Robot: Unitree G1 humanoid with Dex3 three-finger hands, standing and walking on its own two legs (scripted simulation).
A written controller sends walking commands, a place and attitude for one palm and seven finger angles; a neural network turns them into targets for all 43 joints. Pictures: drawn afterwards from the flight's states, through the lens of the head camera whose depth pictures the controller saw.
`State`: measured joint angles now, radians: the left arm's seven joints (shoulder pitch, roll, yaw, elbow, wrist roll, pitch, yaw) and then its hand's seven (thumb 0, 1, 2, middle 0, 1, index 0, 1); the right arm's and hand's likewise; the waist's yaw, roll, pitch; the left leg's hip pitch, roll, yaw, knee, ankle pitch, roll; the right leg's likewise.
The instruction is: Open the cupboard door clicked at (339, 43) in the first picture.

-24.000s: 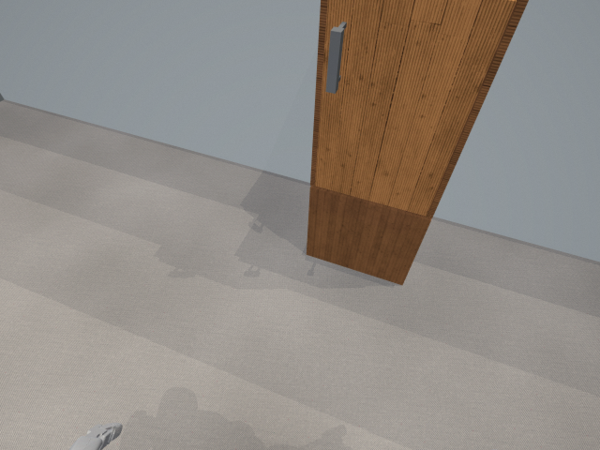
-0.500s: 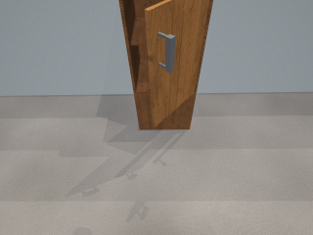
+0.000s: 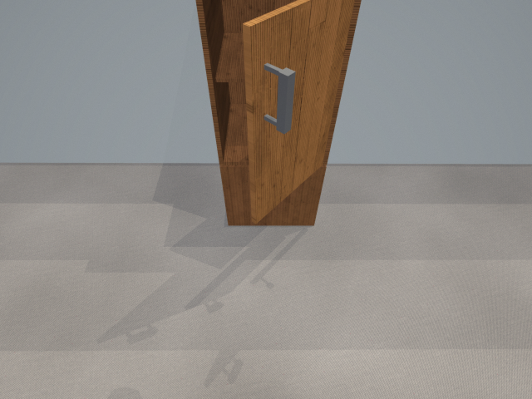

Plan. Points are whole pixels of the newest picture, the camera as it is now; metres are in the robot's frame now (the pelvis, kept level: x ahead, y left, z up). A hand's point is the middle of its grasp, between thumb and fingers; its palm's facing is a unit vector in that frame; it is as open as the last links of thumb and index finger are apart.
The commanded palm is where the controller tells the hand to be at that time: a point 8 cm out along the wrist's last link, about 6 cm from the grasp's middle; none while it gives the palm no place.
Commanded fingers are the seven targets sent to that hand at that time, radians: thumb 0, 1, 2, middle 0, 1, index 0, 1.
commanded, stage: look to check the result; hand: left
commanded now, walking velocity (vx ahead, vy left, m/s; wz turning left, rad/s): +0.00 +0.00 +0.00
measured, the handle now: (277, 98) +0.67 +0.01 +0.09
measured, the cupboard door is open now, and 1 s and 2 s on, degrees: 48 48 48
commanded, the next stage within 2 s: walk to a spot facing it in 0.52 s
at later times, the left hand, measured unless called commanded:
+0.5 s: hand out of the picture +0.03 +0.19 -0.17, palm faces +0.02 -0.97 -0.23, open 7.4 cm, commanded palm none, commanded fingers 0.00 0.90 0.90 -0.20 -0.30 -0.20 -0.30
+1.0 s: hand out of the picture +0.06 +0.19 -0.18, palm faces -0.09 -0.97 -0.24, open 7.4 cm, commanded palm none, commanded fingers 0.00 0.90 0.90 -0.20 -0.30 -0.20 -0.30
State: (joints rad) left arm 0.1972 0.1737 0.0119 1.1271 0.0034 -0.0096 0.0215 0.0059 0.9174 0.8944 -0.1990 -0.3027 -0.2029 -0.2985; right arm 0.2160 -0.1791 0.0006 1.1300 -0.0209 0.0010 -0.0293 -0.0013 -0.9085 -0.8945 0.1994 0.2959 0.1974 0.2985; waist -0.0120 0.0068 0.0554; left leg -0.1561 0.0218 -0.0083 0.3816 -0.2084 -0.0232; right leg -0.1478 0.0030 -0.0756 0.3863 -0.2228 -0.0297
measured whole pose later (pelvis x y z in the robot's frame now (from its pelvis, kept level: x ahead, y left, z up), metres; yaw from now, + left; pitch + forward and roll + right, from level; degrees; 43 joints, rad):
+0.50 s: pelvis +0.01 +0.00 +0.00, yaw +0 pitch -1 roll +0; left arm 0.22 0.18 0.01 1.14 0.00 -0.01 0.02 0.01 0.91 0.89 -0.20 -0.30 -0.20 -0.30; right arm 0.22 -0.18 0.00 1.14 -0.02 0.00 -0.03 0.00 -0.91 -0.89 0.20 0.30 0.20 0.30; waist -0.01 0.01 0.06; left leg -0.13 0.03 0.00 0.36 -0.22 -0.03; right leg -0.12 0.01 -0.07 0.37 -0.24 -0.03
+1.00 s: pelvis +0.00 -0.01 -0.01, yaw -9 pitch +0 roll +2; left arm 0.21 0.20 0.07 1.04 0.02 0.06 0.00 0.01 0.91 0.89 -0.20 -0.30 -0.20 -0.30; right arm 0.20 -0.18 -0.04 1.03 -0.03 0.03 -0.05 0.00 -0.91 -0.89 0.20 0.30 0.20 0.30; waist 0.01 -0.01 0.11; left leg -0.21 0.07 0.13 0.53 -0.31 -0.03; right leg -0.32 0.03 0.02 0.68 -0.37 -0.03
